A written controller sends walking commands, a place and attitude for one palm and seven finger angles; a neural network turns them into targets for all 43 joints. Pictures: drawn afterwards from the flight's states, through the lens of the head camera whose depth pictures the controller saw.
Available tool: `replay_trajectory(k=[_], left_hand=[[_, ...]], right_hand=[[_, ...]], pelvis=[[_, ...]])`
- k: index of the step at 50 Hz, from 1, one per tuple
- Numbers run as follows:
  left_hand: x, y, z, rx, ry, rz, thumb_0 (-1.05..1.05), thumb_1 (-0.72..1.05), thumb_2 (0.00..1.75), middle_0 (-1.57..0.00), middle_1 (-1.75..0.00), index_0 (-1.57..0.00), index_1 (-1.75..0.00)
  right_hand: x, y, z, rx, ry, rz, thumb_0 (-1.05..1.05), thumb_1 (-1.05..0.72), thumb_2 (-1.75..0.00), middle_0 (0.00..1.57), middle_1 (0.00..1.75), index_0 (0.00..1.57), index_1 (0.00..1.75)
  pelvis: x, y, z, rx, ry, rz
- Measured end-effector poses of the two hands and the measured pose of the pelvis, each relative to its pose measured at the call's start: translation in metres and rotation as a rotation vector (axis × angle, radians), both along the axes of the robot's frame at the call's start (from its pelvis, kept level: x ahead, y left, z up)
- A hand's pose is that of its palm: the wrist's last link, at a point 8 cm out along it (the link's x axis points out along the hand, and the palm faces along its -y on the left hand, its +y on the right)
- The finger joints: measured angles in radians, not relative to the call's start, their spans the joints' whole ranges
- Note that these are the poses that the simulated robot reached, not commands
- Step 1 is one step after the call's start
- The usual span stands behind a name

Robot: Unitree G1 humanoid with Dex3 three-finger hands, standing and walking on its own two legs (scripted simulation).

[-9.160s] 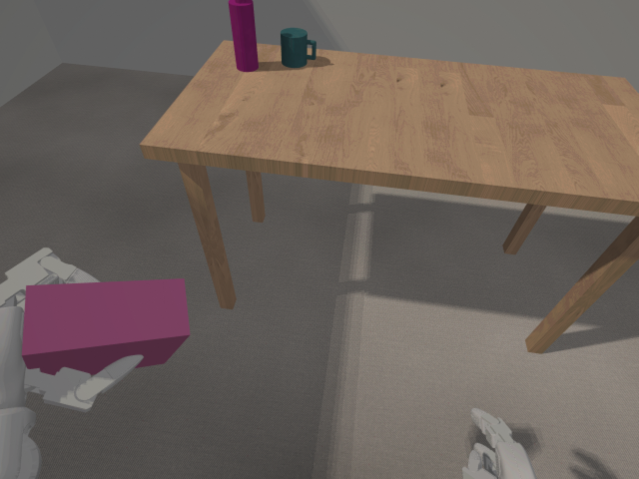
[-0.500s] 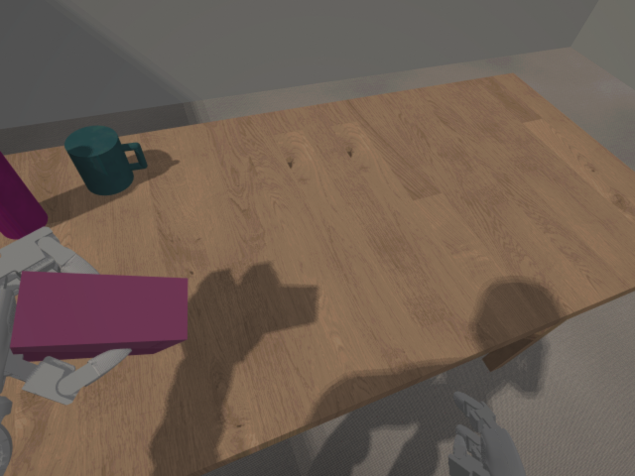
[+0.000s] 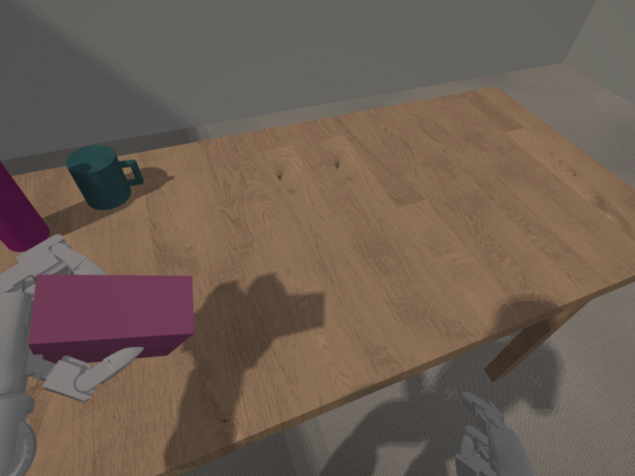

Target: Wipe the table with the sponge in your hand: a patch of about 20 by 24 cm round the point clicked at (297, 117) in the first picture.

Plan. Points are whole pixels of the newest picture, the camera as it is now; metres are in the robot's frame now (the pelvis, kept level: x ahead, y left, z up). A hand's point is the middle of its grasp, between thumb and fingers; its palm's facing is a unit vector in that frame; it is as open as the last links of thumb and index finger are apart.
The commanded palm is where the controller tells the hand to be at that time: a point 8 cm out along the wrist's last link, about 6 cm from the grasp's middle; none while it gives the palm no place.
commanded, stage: come to a stop and stand still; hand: left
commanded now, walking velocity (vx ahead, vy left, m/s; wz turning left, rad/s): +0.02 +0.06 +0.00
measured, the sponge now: (136, 321) +0.23 +0.20 +0.13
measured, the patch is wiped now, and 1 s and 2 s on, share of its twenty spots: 0.00 0.00 0.00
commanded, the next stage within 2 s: look again from close up in 1.08 s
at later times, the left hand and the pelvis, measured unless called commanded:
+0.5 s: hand (87, 314) +0.23 +0.25 +0.14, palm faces +0.27 -0.87 -0.41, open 9.3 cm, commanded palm +0.18 +0.29 +0.17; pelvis +0.02 +0.01 +0.00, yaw +0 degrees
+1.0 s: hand (45, 315) +0.22 +0.27 +0.15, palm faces +0.37 -0.84 -0.39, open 9.3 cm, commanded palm +0.16 +0.30 +0.17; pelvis +0.00 +0.02 +0.00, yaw +1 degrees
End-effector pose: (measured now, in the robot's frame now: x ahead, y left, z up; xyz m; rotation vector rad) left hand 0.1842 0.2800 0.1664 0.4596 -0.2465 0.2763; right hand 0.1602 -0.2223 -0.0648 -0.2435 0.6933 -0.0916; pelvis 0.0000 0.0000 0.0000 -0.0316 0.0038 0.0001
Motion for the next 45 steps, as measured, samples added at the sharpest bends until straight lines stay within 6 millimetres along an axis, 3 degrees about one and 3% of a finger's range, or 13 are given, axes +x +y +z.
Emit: replay_trajectory(k=[8, 11, 14, 22, 31, 39, 45], left_hand=[[0.004, 0.005, 0.008, 0.036, 0.002, 0.012, 0.0, -0.44, 1.04, -0.82, -1.37, -0.82, -1.37], [0.017, 0.026, 0.026, 0.163, -0.072, 0.035, 0.0, -0.44, 1.04, -0.82, -1.37, -0.82, -1.37], [0.026, 0.043, 0.025, 0.099, -0.107, 0.1, 0.0, -0.44, 1.04, -0.82, -1.37, -0.82, -1.37], [0.015, -0.003, -0.009, -0.022, 0.018, -0.065, 0.0, -0.44, 1.04, -0.82, -1.37, -0.82, -1.37], [0.008, 0.041, 0.007, 0.02, -0.08, 0.082, 0.0, -0.44, 1.04, -0.82, -1.37, -0.82, -1.37], [0.008, 0.024, -0.001, -0.057, -0.075, 0.026, 0.0, -0.43, 1.04, -0.82, -1.37, -0.81, -1.38], [0.004, 0.029, -0.004, -0.019, -0.024, 0.025, 0.0, -0.43, 1.04, -0.82, -1.37, -0.81, -1.38]], right_hand=[[0.001, -0.009, -0.005, -0.002, 0.023, -0.024, 0.02, -0.9, -0.9, 0.2, 0.3, 0.2, 0.3], [0.002, -0.006, -0.008, -0.025, 0.05, 0.029, 0.02, -0.9, -0.9, 0.2, 0.3, 0.2, 0.3], [0.004, -0.005, -0.007, -0.003, 0.041, 0.023, 0.02, -0.9, -0.9, 0.2, 0.3, 0.2, 0.3], [0.01, 0.005, -0.005, 0.018, -0.006, -0.018, 0.02, -0.9, -0.9, 0.2, 0.3, 0.2, 0.3], [0.029, 0.021, 0.002, -0.016, 0.004, 0.04, 0.02, -0.9, -0.9, 0.2, 0.3, 0.2, 0.3], [0.028, 0.026, 0.006, -0.011, -0.017, 0.033, 0.02, -0.9, -0.9, 0.2, 0.3, 0.2, 0.3], [0.016, 0.027, 0.005, -0.006, -0.007, 0.014, 0.02, -0.9, -0.9, 0.2, 0.3, 0.2, 0.3]], pelvis=[[0.009, -0.001, 0.0, 0.005, 0.007, -0.002], [0.006, -0.004, -0.002, 0.002, 0.017, 0.002], [0.005, -0.001, -0.002, 0.008, 0.016, -0.012], [0.015, 0.013, -0.003, 0.012, 0.01, -0.009], [0.017, 0.013, -0.002, 0.004, 0.003, 0.017], [0.013, 0.021, -0.002, 0.0, -0.008, 0.01], [0.007, 0.02, -0.001, 0.0, -0.009, 0.012]])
